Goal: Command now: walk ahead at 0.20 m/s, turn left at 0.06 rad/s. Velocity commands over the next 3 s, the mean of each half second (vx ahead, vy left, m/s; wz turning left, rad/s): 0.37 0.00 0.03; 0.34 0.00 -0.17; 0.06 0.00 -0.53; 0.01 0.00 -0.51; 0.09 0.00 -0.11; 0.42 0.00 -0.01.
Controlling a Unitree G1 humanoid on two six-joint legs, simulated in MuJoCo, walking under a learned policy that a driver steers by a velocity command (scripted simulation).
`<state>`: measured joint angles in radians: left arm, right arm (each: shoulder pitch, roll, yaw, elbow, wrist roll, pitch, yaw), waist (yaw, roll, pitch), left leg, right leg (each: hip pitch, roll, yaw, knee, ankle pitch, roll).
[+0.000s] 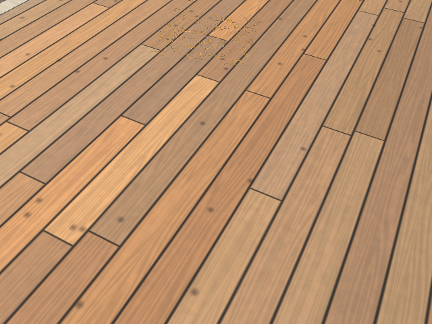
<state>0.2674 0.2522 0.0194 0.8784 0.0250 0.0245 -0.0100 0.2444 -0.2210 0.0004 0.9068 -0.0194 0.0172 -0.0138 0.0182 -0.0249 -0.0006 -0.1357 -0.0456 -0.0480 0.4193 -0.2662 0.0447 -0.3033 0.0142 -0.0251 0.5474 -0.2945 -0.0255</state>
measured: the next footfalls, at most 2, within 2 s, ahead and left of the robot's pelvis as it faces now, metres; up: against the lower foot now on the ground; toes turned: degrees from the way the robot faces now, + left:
right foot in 0.20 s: +0.10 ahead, -0.12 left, +0.00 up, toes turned -3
left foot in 0.68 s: +0.44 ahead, +0.05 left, +0.00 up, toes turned +3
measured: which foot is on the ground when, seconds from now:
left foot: down 0.00-0.22, up 0.24-0.66, down 0.68-1.00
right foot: up 0.00-0.18, down 0.20-0.68, up 0.70-1.00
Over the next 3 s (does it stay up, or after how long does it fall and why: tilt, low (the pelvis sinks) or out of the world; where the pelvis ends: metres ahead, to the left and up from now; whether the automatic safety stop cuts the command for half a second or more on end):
stays up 0.59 -0.18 -0.02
